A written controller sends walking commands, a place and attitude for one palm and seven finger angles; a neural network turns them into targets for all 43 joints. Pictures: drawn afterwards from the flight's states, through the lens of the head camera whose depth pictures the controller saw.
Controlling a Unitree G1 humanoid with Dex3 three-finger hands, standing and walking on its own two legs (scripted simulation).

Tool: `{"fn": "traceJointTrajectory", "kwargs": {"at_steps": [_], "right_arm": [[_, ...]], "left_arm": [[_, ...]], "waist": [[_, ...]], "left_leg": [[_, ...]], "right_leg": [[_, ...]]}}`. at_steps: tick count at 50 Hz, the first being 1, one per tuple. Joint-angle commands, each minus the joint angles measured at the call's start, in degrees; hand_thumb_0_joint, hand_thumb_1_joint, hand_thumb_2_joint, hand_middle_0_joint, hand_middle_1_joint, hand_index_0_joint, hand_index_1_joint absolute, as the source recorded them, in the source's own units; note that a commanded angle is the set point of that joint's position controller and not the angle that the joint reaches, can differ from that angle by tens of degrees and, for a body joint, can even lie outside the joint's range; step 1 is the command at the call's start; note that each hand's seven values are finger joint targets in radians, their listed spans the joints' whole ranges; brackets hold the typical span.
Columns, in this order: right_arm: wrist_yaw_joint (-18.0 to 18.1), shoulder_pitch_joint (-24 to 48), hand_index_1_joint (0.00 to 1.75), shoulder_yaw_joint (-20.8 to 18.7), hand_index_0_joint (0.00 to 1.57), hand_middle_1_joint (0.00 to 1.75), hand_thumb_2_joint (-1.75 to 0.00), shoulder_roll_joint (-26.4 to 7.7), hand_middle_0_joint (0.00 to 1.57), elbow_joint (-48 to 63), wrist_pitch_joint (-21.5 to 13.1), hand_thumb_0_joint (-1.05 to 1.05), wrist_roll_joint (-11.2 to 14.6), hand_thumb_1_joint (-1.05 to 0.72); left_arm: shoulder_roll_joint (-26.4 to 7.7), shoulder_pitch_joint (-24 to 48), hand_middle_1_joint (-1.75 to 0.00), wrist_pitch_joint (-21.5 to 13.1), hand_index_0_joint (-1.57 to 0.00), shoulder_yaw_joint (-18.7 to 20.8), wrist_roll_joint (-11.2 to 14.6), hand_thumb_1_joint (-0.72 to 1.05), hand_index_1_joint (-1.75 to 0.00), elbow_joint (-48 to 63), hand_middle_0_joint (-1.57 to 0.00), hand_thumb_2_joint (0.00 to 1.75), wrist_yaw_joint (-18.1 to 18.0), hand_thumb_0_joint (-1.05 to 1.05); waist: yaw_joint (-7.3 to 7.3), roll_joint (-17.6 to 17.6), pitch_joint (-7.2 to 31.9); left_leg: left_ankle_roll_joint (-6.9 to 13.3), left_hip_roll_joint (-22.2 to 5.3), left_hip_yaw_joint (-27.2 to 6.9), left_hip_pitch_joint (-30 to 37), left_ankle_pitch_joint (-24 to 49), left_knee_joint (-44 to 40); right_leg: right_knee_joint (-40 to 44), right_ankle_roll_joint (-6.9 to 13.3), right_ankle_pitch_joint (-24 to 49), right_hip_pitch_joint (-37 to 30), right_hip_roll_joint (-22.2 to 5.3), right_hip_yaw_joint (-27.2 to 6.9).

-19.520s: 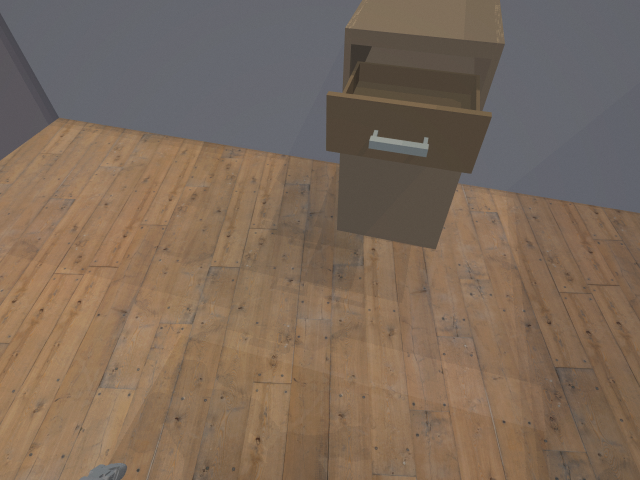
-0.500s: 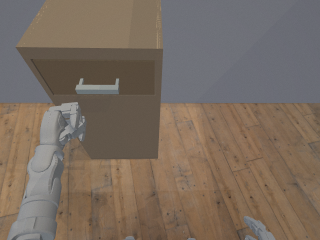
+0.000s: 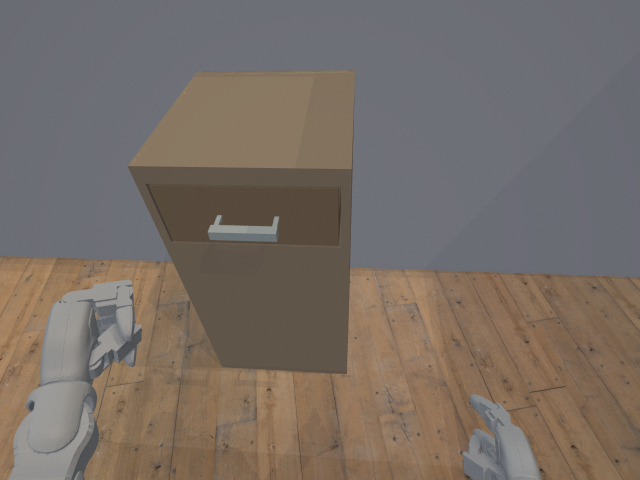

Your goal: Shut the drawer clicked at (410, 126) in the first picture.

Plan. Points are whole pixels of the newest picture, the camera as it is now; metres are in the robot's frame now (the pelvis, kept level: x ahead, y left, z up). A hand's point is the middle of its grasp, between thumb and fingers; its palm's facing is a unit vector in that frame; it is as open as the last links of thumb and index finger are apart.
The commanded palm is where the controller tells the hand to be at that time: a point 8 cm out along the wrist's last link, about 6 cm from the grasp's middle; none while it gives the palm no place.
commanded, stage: draw the hand back to the body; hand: left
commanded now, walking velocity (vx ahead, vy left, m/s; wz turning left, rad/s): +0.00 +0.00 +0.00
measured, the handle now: (245, 226) +0.59 +0.22 -0.07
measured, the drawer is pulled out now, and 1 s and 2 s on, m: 0.00 0.00 0.00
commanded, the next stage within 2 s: step back with the hand held close in 0.40 s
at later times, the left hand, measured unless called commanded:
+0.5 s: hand (76, 378) +0.17 +0.24 +0.16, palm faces +0.41 -0.83 -0.38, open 3.3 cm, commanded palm +0.12 +0.28 +0.18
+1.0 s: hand (41, 397) +0.15 +0.26 +0.16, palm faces +0.31 -0.80 -0.52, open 3.3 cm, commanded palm +0.09 +0.30 +0.18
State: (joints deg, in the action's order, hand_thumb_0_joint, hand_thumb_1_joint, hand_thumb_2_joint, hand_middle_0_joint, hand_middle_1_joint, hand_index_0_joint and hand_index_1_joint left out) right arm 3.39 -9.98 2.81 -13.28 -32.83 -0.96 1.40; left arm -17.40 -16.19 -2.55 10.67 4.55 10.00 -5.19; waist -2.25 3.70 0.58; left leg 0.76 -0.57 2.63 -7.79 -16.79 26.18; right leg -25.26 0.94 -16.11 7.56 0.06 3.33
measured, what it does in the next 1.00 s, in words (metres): shifts its weight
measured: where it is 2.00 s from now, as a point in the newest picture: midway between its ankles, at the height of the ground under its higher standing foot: outside the picture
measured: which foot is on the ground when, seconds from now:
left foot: down 0.00-1.00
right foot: down 0.00-1.00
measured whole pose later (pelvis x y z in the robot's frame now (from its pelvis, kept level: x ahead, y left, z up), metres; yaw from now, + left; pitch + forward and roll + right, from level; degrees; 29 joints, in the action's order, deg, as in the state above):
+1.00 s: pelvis -0.05 +0.02 +0.00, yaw -1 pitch +1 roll +0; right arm 3.8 -10.8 -1.6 -13.1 -31.4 -0.9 0.4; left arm -22.8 -36.5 -11.7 21.5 2.5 32.1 -6.7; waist -0.2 1.3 -2.3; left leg 2.6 0.7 4.3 -15.8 -13.0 27.7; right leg -27.5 -0.7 -12.0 16.2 -1.4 1.7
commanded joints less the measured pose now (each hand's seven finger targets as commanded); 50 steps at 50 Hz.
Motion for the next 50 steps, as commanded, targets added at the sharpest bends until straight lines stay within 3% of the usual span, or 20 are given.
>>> {"fn": "traceJointTrajectory", "kwargs": {"at_steps": [1, 6, 9, 11, 14, 15, 18, 21, 25, 26, 27, 28, 29, 31, 35, 37, 39, 42, 46, 50], "right_arm": [[0.45, 6.45, 0.3, -2.75, 0.2, 0.3, -0.9, -5.61, 0.2, 8.56, -4.45, 0.0, -0.62, -0.9], [0.18, 6.22, 0.3, -3.27, 0.2, 0.3, -0.9, -5.41, 0.2, 8.42, -6.34, 0.0, -0.8, -0.9], [0.19, 6.14, 0.3, -3.65, 0.2, 0.3, -0.9, -5.38, 0.2, 8.24, -7.48, 0.0, -0.77, -0.9], [0.34, 6.16, 0.3, -3.73, 0.2, 0.3, -0.9, -5.09, 0.2, 8.45, -8.05, 0.0, -0.6, -0.9], [0.65, 5.55, 0.3, -3.97, 0.2, 0.3, -0.9, -5.32, 0.2, 7.28, -8.29, 0.0, -0.6, -0.9], [0.82, 5.6, 0.3, -3.98, 0.2, 0.3, -0.9, -5.39, 0.2, 7.27, -8.21, 0.0, -0.5, -0.9], [1.24, 5.42, 0.3, -4.13, 0.2, 0.3, -0.9, -5.48, 0.2, 7.26, -8.68, 0.0, -0.82, -0.9], [1.23, 5.62, 0.3, -3.85, 0.2, 0.3, -0.9, -5.28, 0.2, 7.39, -9.51, 0.0, -0.91, -0.9], [1.23, 6.15, 0.3, -3.57, 0.2, 0.3, -0.9, -4.94, 0.2, 7.11, -10.11, 0.0, -0.92, -0.9], [1.27, 6.07, 0.3, -3.66, 0.2, 0.3, -0.9, -4.87, 0.2, 7.11, -10.3, 0.0, -0.89, -0.9], [0.76, 4.78, 0.3, -4.04, 0.2, 0.3, -0.9, -6.66, 0.2, 8.6, -8.76, 0.0, -1.0, -0.9], [0.63, 4.1, 0.3, -4.22, 0.2, 0.3, -0.9, -5.57, 0.2, 6.83, -7.76, 0.0, -1.25, -0.9], [0.46, 4.41, 0.3, -4.57, 0.2, 0.3, -0.9, -5.77, 0.2, 7.55, -7.11, 0.0, -1.32, -0.9], [0.18, 4.09, 0.3, -4.95, 0.2, 0.3, -0.9, -6.21, 0.2, 7.67, -5.87, 0.0, -1.62, -0.9], [0.14, 4.79, 0.3, -5.7, 0.2, 0.3, -0.9, -6.36, 0.2, 9.05, -4.16, 0.0, -1.53, -0.9], [0.24, 4.82, 0.3, -6.09, 0.2, 0.3, -0.9, -6.18, 0.2, 9.71, -3.44, 0.0, -1.35, -0.9], [0.57, 5.22, 0.3, -6.35, 0.2, 0.3, -0.9, -6.28, 0.2, 10.27, -2.86, 0.0, -1.31, -0.9], [0.8, 4.64, 0.3, -6.52, 0.2, 0.3, -0.9, -6.22, 0.2, 10.8, -2.67, 0.0, -1.16, -0.9], [1.09, 4.23, 0.3, -6.62, 0.2, 0.3, -0.9, -6.42, 0.2, 10.78, -3.19, 0.0, -1.28, -0.9], [1.25, 4.12, 0.3, -6.57, 0.2, 0.3, -0.9, -6.48, 0.2, 10.87, -4.06, 0.0, -1.15, -0.9]], "left_arm": [[-11.07, 2.39, -1.6, -4.37, -1.4, 8.13, 0.06, 0.9, -1.6, 18.88, -1.4, 0.9, -0.92, 0.0], [-11.54, -5.95, -1.6, -5.56, -1.4, 10.45, -0.03, 0.9, -1.6, 26.0, -1.4, 0.9, -1.2, 0.0], [-12.32, -10.42, -1.6, -6.16, -1.4, 12.31, -0.08, 0.9, -1.6, 28.5, -1.4, 0.9, -1.37, 0.0], [-12.3, -12.27, -1.6, -6.85, -1.4, 13.05, 0.0, 0.9, -1.6, 30.99, -1.4, 0.9, -1.42, 0.0], [-9.77, -11.3, -1.6, -6.68, -1.4, 11.27, -0.2, 0.9, -1.6, 25.45, -1.4, 0.9, -1.38, 0.0], [-8.99, -10.49, -1.6, -6.75, -1.4, 10.32, -0.15, 0.9, -1.6, 24.79, -1.4, 0.9, -1.34, 0.0], [-10.75, -9.4, -1.6, -7.65, -1.4, 11.99, -0.45, 0.9, -1.6, 26.09, -1.4, 0.9, -1.75, 0.0], [-11.28, -9.07, -1.6, -8.02, -1.4, 11.96, -0.54, 0.9, -1.6, 28.78, -1.4, 0.9, -1.94, 0.0], [-10.74, -9.37, -1.6, -7.67, -1.4, 11.52, -0.59, 0.9, -1.6, 27.98, -1.4, 0.9, -1.97, 0.0], [-11.18, -9.51, -1.6, -7.82, -1.4, 12.1, -0.48, 0.9, -1.6, 28.09, -1.4, 0.9, -2.08, 0.0], [-18.61, -2.3, -1.6, -10.68, -1.4, 20.34, -0.63, 0.9, -1.6, 32.79, -1.4, 0.9, -2.37, 0.0], [-14.5, -7.99, -1.6, -11.15, -1.4, 17.86, -1.17, 0.9, -1.6, 26.36, -1.4, 0.9, -2.06, 0.0], [-13.91, -8.94, -1.6, -11.78, -1.4, 17.18, -1.37, 0.9, -1.6, 26.99, -1.4, 0.9, -1.78, 0.0], [-10.23, -14.6, -1.6, -12.07, -1.4, 14.27, -1.57, 0.9, -1.6, 25.48, -1.4, 0.9, -1.42, 0.0], [-11.28, -18.84, -1.6, -12.36, -1.4, 15.2, -1.72, 0.9, -1.6, 28.0, -1.4, 0.9, -1.76, 0.0], [-12.71, -19.99, -1.6, -12.43, -1.4, 16.73, -1.57, 0.9, -1.6, 29.55, -1.4, 0.9, -2.12, 0.0], [-14.36, -20.84, -1.6, -12.51, -1.4, 18.4, -1.4, 0.9, -1.6, 31.13, -1.4, 0.9, -2.5, 0.0], [-13.87, -21.88, -1.6, -12.53, -1.4, 17.93, -1.36, 0.9, -1.6, 32.73, -1.4, 0.9, -2.75, 0.0], [-13.58, -21.94, -1.6, -12.58, -1.4, 17.78, -1.74, 0.9, -1.6, 33.38, -1.4, 0.9, -3.05, 0.0], [-12.99, -21.15, -1.6, -12.87, -1.4, 17.62, -2.17, 0.9, -1.6, 33.39, -1.4, 0.9, -3.26, 0.0]], "waist": [[-0.09, -0.21, 5.39], [-0.72, 0.24, 5.08], [-0.97, -1.97, 3.32], [-1.12, -0.55, 2.66], [-0.21, -3.75, -2.56], [0.13, -3.17, -3.69], [-0.63, -3.65, 0.36], [-1.01, 0.0, 2.76], [-1.01, 0.3, -0.3], [-1.14, -0.55, -0.21], [1.21, -2.54, -5.81], [1.64, -4.75, -5.04], [1.53, -4.85, -4.71], [1.92, -2.24, -0.4], [1.65, -0.32, 5.85], [1.58, -2.68, 8.0], [1.23, -2.41, 9.53], [1.42, -0.69, 9.67], [1.44, 1.27, 8.09], [1.74, 1.08, 5.49]], "left_leg": [[1.08, -0.48, -1.14, 3.03, 17.44, -3.78], [1.11, -0.58, -1.16, 3.49, 18.02, -3.52], [1.06, -0.65, -1.17, 2.97, 17.02, -3.17], [1.11, -0.78, -1.08, 2.71, 15.46, -3.21], [1.22, -0.74, -1.12, 1.26, 10.84, -3.69], [1.39, -0.83, -1.04, 1.12, 9.13, -3.63], [1.76, -0.55, -1.29, 2.18, 9.57, -3.67], [1.6, -0.39, -1.45, 3.01, 11.37, -3.6], [1.08, -0.57, -1.72, 1.84, 10.23, -4.21], [1.12, -0.57, -1.75, 1.73, 10.1, -4.27], [2.1, -1.42, -2.45, -3.5, 5.53, -2.94], [2.03, -1.32, -2.87, -2.69, 6.03, -1.66], [1.82, -1.23, -2.92, -2.54, 6.79, -1.71], [1.79, -2.12, -2.52, -1.57, 10.83, -2.84], [1.92, -3.26, -2.82, -1.93, 19.63, -4.09], [1.88, -3.55, -3.23, -2.45, 22.8, -3.52], [1.64, -3.63, -3.71, -3.61, 25.31, -2.99], [1.56, -4.2, -4.03, -4.61, 26.76, -2.99], [1.99, -5.32, -5.37, -9.36, 21.29, -4.8], [3.08, -6.16, -6.75, -17.64, 8.39, -7.27]], "right_leg": [[4.3, 0.38, 17.8, -3.12, -0.6, -1.71], [4.53, 0.27, 17.84, -3.33, -0.63, -1.73], [5.31, 0.18, 17.13, -2.29, -0.33, -1.72], [5.22, 0.17, 15.65, -1.76, -0.5, -1.84], [7.09, -0.03, 10.16, 1.63, -0.39, -1.96], [7.43, -0.14, 7.95, 2.6, -0.57, -2.34], [6.84, -0.08, 7.98, 0.59, -0.9, -2.3], [6.02, 0.25, 10.5, -1.22, -1.05, -2.51], [6.45, 0.31, 9.04, -0.47, -0.77, -2.37], [6.52, 0.3, 8.93, -0.58, -0.75, -2.35], [10.39, 0.28, 9.6, 5.16, -3.86, -9.46], [10.87, 0.65, 9.94, 5.5, -5.17, -9.52], [10.91, 0.71, 11.11, 5.96, -5.24, -9.46], [7.94, 0.2, 15.16, 3.28, -4.85, -7.3], [2.87, -0.77, 21.75, -1.05, -3.68, -4.3], [1.48, -1.04, 24.68, -2.28, -3.45, -4.02], [0.1, -0.97, 27.2, -3.52, -3.43, -4.02], [-1.85, -1.24, 27.27, -2.83, -2.98, -3.81], [-3.95, -1.53, 21.78, -2.87, -1.86, -3.59], [-6.13, -1.63, 17.18, -4.78, -1.38, -4.43]]}}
